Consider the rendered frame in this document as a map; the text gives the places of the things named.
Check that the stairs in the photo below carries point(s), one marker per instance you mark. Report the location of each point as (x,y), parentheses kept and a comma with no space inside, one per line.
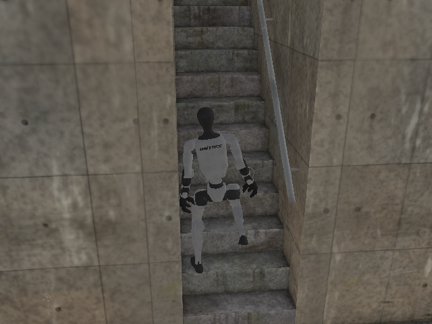
(216,67)

